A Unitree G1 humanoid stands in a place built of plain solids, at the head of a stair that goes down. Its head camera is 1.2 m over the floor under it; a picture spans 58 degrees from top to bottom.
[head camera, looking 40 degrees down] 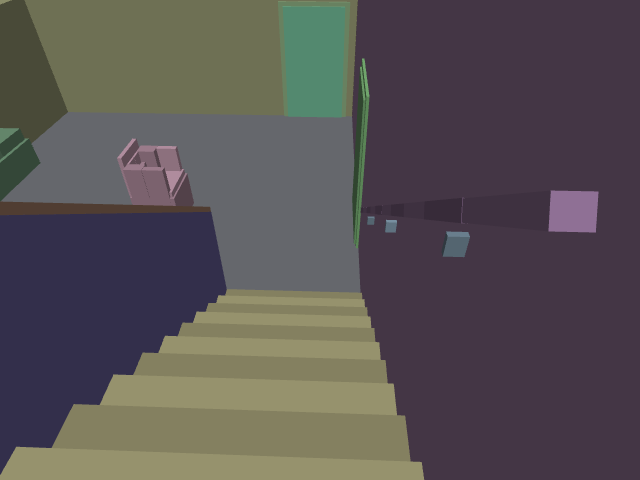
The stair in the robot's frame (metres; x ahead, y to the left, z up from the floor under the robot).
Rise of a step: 0.18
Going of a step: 0.25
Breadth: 1.28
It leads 2 degrees to the right of straight ahead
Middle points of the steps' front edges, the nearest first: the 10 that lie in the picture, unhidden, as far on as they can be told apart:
0.60 0.32 -0.18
0.85 0.31 -0.35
1.09 0.30 -0.53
1.34 0.30 -0.71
1.58 0.29 -0.89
1.83 0.28 -1.07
2.07 0.27 -1.24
2.32 0.26 -1.42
2.56 0.25 -1.60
2.81 0.24 -1.78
